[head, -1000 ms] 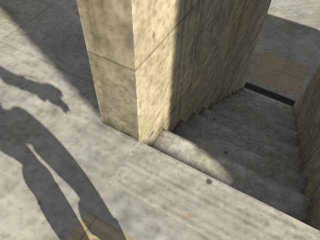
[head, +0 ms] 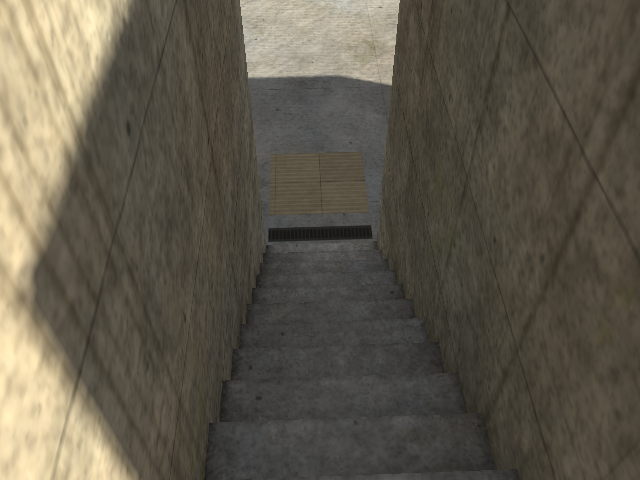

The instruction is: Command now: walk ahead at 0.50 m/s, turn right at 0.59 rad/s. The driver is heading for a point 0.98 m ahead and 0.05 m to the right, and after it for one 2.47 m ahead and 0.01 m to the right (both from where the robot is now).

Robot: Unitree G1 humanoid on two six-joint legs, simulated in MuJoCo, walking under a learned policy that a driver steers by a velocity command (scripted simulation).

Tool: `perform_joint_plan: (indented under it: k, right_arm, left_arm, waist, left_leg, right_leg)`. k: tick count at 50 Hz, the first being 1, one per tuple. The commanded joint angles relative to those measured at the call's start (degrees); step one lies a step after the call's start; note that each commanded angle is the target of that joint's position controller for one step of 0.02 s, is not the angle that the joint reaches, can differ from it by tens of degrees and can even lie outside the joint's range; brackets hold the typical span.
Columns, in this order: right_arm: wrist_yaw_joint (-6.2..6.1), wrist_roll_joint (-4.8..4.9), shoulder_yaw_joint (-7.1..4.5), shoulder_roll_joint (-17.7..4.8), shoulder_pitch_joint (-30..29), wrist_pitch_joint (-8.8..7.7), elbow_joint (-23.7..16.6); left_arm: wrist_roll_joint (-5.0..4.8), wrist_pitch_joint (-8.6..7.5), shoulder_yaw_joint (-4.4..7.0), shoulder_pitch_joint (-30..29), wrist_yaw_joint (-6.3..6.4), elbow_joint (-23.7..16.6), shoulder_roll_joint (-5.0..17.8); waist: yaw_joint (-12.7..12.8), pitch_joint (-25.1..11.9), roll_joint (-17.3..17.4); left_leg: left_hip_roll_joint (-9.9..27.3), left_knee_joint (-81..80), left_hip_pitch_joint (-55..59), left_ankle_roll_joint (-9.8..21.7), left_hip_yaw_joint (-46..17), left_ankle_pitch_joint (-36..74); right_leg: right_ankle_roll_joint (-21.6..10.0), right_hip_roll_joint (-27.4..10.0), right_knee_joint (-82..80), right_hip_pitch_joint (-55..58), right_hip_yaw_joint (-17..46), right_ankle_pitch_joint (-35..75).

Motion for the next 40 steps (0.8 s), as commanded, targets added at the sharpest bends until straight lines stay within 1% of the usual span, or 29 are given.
perform_joint_plan:
  k: [1, 4, 5, 6, 7, 8, 9, 10, 12, 13, 14, 15, 16, 17, 18, 19, 20, 21, 22, 23, 24, 25, 26, 27, 29, 33, 37, 39, 40]
  right_arm:
    - [-1.7, -0.86, 0.91, 0.81, -4.64, -1.07, -2.19]
    - [-3.97, -0.89, -0.3, -4.25, -2.5, -3.38, 0.98]
    - [-3.87, -2.03, -0.8, -5.87, 1.7, -3.47, 3.59]
    - [-3.8, -1.87, -0.77, -6.38, 3.02, -3.35, 3.84]
    - [-3.93, -1.37, -0.33, -5.52, 6.5, -3.03, 4.61]
    - [-5.23, -1.05, 0.42, -2.54, 16.77, -3.03, 9.26]
    - [-3.08, 3.86, -4.59, -10.63, 23.09, -2.46, 10.51]
    - [-2.2, 3.8, -4.91, -10.77, 24.4, -1.92, 10.2]
    - [-2.11, 2.74, -6.36, -10.63, 27.05, -2.2, 11.76]
    - [-2.76, 2.8, -6.12, -7.47, 19.43, -2.7, 9.41]
    - [-3.38, 3.41, -5.39, -5.86, 13.92, -1.62, 8.27]
    - [-0.76, -1.35, -1.61, -3.54, 8.64, 0.06, 4.56]
    - [-2.74, 3.9, -6.31, -9.63, 7.19, 1.13, 8.04]
    - [2.07, -4.97, -3.16, -10.68, 3.6, 2.66, 5.1]
    - [3.52, -2.63, -4.57, -11.27, 5.93, 3.61, 8.59]
    - [5.11, 0.03, -3.41, -3.48, 24.74, 2.95, 10.06]
    - [5.11, 2.57, -3.3, -6.19, 19.18, 1.27, 7.19]
    - [4.02, 3.01, -2.77, -9.33, 9.81, -0.49, 2.02]
    - [2.01, 4.38, -2.02, -8.08, 3.88, -1.79, -3.91]
    - [-0.73, 2.69, -1.06, -6.63, -0.35, -1.12, -2.0]
    - [-1.8, 1.72, -0.79, -7.01, 4.68, 0.03, 0.05]
    - [-1.7, 1.96, -1.24, -6.8, 11.29, 1.52, 4.07]
    - [-3.83, 2.02, -2.8, -3.34, 8.53, 6.77, 5.32]
    - [-4.84, 2.08, -2.74, -2.67, 12.3, 10.26, 8.13]
    - [-3.76, 2.86, -4.07, -4.58, 4.51, 10.59, 3.61]
    - [-1.03, 1.03, -3.57, -2.42, -11.09, 10.65, -2.22]
    - [0.07, 1.25, -3.63, -0.45, -19.36, 9.52, -4.62]
    - [0.39, 2.81, -3.15, 0.7, -24.13, 8.37, -6.89]
    - [0.49, 1.77, -4.09, -1.01, -21.45, 8.67, -6.3]
  left_arm:
    - [2.49, 2.49, -1.46, 1.67, -0.16, -3.63, 0.49]
    - [1.48, 2.97, -1.26, -4.06, -2.72, -5.77, 1.25]
    - [2.3, 2.59, -1.71, 3.51, -3.54, -2.57, -0.32]
    - [2.55, 1.95, -1.13, 5.85, -4.11, -1.43, 0.73]
    - [2.82, 1.73, -1.11, 3.37, -3.91, -2.27, 1.11]
    - [2.82, 1.87, -1.3, -6.26, -2.55, -5.38, 1.55]
    - [-4.59, 3.99, 2.19, -9.94, 2.32, -4.63, 1.94]
    - [-4.78, 4.31, 2.81, -15.7, 4.07, -7.41, 4.98]
    - [-3.27, 4.36, 3.51, -15.43, 4.71, -7.47, 3.78]
    - [-5.45, 4.39, 2.54, -15.97, 4.66, -7.43, 2.55]
    - [-6.23, 4.86, 0.67, -14.72, 3.63, -7.28, -2.76]
    - [6.77, 4.79, -0.89, -7.79, 0.05, -5.16, -6.05]
    - [-6.29, 5.64, 2.06, 0.83, 0.85, -0.7, -1.73]
    - [0.44, 4.15, 3.73, 18.31, -1.11, 3.02, 3.37]
    - [0.02, 3.07, 7.1, 23.56, -1.68, 4.81, 11.3]
    - [1.51, 2.42, 7.05, 27.55, -2.13, 5.63, 17.41]
    - [1.13, 1.94, 6.25, 31.73, -3.6, 6.93, 15.83]
    - [-0.91, 0.83, 4.49, 26.29, -4.23, 5.55, 13.62]
    - [-3.37, -1.39, 3.39, 20.3, -5.51, 3.47, 12.25]
    - [-2.39, -3.06, -1.06, 10.53, -4.85, 3.5, -0.34]
    - [-0.35, -2.04, -2.88, 6.39, -5.32, 2.08, -2.58]
    - [-1.7, -1.01, -3.14, 3.24, -3.89, 1.76, -2.4]
    - [-2.68, 0.33, -0.37, 10.41, 3.69, 4.65, 4.52]
    - [-2.8, 0.51, 0.16, 11.96, 5.78, 6.52, 7.59]
    - [-5.95, -0.33, 0.72, 13.94, 6.98, 9.84, 5.19]
    - [-7.78, -0.49, 0.2, 12.97, 8.94, 9.76, 1.34]
    - [-5.02, 0.31, 0.6, 19.58, 10.02, 10.77, -0.11]
    - [-4.06, 0.56, 1.14, 20.19, 10.27, 10.61, 1.3]
    - [-3.79, 1.0, 1.78, 18.37, 10.52, 10.98, 2.73]
  waist:
    - [2.55, -0.02, 0.18]
    - [2.63, -0.2, 0.69]
    - [3.38, 0.17, 5.32]
    - [3.52, 0.29, 3.44]
    - [1.45, 0.23, 4.47]
    - [-5.46, 3.37, 7.58]
    - [-8.02, 5.12, 4.64]
    - [-10.15, 7.41, 1.63]
    - [-10.03, 6.59, 8.2]
    - [-8.05, 8.56, 5.06]
    - [-5.24, 8.61, 2.24]
    - [-1.37, 9.24, 11.11]
    - [4.79, 5.8, 1.76]
    - [10.56, 5.34, 1.02]
    - [14.45, -0.6, -8.45]
    - [3.78, -15.64, -15.08]
    - [6.49, -10.52, -12.92]
    - [6.93, -6.76, -10.29]
    - [6.18, -0.42, -8.34]
    - [0.33, 5.82, 6.61]
    - [-2.53, 9.23, 5.33]
    - [-4.3, 10.02, 6.93]
    - [-3.13, 3.88, 17.65]
    - [-3.53, 2.27, 10.09]
    - [-1.6, 5.72, -4.86]
    - [0.48, 9.17, 0.67]
    - [6.52, 12.13, -0.61]
    - [9.35, 14.3, -4.99]
    - [7.77, 12.93, -10.4]
  left_leg:
    - [16.0, -25.54, 6.17, 16.73, -26.16, 2.63]
    - [11.21, -24.6, -5.27, 10.81, -7.59, 6.72]
    - [10.9, -18.28, -10.85, 9.49, -4.03, 15.6]
    - [10.05, -14.02, -6.25, 8.34, -1.66, 15.16]
    - [11.03, -12.39, -0.13, 7.54, -2.31, 12.36]
    - [16.81, -4.84, 21.51, 5.67, -11.51, 0.41]
    - [21.54, -9.1, 25.7, 5.43, -18.99, 12.94]
    - [19.21, -3.88, 30.17, 3.84, -16.41, 5.93]
    - [19.15, 1.2, 29.17, 2.69, -11.29, 4.64]
    - [16.23, 3.71, 18.63, -0.61, -3.87, -3.07]
    - [12.95, 2.96, 2.52, -1.58, 3.46, -15.3]
    - [14.33, 2.77, -6.7, -0.84, 1.85, -28.99]
    - [10.53, 11.21, -5.64, -0.42, 7.8, -14.19]
    - [12.96, 28.65, -12.74, -4.79, 3.73, -21.89]
    - [5.16, 54.24, -6.58, -4.8, 1.24, -22.0]
    - [-0.27, 64.35, -14.11, -3.3, -7.21, -18.86]
    - [-0.46, 72.87, -27.97, -4.33, -7.28, -16.46]
    - [0.3, 78.32, -40.99, -5.26, -5.09, -15.15]
    - [1.82, 77.09, -53.23, -6.8, -11.23, -9.04]
    - [7.74, 51.0, -47.9, -3.86, -15.48, 8.99]
    - [12.43, 40.7, -38.65, -4.93, -18.8, 16.23]
    - [11.97, 29.35, -28.72, -6.92, -16.65, 22.34]
    - [5.33, 32.11, -10.82, -7.97, -12.54, 12.22]
    - [2.43, 32.3, -5.39, -6.9, -14.38, 14.13]
    - [0.83, 19.86, -21.08, -3.05, -19.32, 32.21]
    - [-3.82, 0.36, -7.96, -2.84, -15.38, 57.44]
    - [-4.69, -8.89, -13.42, -0.09, -13.92, 58.43]
    - [-3.73, -13.88, -6.35, 0.32, -8.37, 52.91]
    - [-2.01, -3.65, -4.13, 1.63, -9.81, 52.2]
  right_leg:
    - [2.32, -11.31, -0.66, -15.79, 3.41, 9.76]
    - [3.75, -12.44, -16.46, 0.31, -6.16, 5.82]
    - [2.79, -10.52, -6.22, 8.14, -7.53, 13.33]
    - [1.59, -10.09, -8.13, 4.1, -7.89, 16.2]
    - [0.68, -9.95, -11.04, 0.24, -8.65, 14.92]
    - [0.32, -16.24, -18.02, -24.09, 1.3, 25.39]
    - [1.11, -9.76, -22.2, -19.84, 3.91, 18.86]
    - [2.25, -8.29, -32.79, -23.81, 3.74, 27.5]
    - [1.59, -5.59, -36.22, -17.27, -2.0, 28.14]
    - [2.57, -7.24, -50.62, -4.11, -2.44, 42.91]
    - [3.6, -4.72, -58.06, 16.7, -10.69, 53.15]
    - [0.9, -10.09, -52.32, 25.72, -15.67, 42.8]
    - [3.31, -2.46, -62.12, 42.79, -16.58, 55.22]
    - [-0.23, -7.44, -59.76, 55.68, -10.72, 40.84]
    - [-4.63, -5.88, -62.58, 54.51, -9.01, 24.96]
    - [-7.62, -8.03, -43.94, 72.51, 0.8, 51.93]
    - [-10.89, -12.98, -45.37, 71.75, 8.44, 59.3]
    - [-15.4, -17.77, -48.99, 68.19, 14.16, 50.44]
    - [-22.85, -27.44, -56.89, 56.28, 32.71, 22.94]
    - [-16.21, -25.01, -58.33, 37.0, 28.69, 7.19]
    - [-21.19, -29.91, -62.64, 18.76, 35.17, 8.68]
    - [-25.02, -29.02, -65.09, 4.94, 32.03, 3.7]
    - [-20.55, -31.15, -62.1, 11.68, 29.86, 32.84]
    - [-16.07, -28.3, -58.88, 11.3, 25.16, 48.34]
    - [-7.41, -22.05, -50.11, 22.84, 16.04, 33.87]
    - [-6.91, -16.86, -52.25, 13.81, 7.25, -3.58]
    - [-6.74, -16.88, -42.65, 25.45, 4.85, -4.25]
    - [-6.38, -17.56, -43.04, 23.22, 2.4, 2.03]
    - [-7.39, -20.42, -39.06, 23.0, 5.33, 5.15]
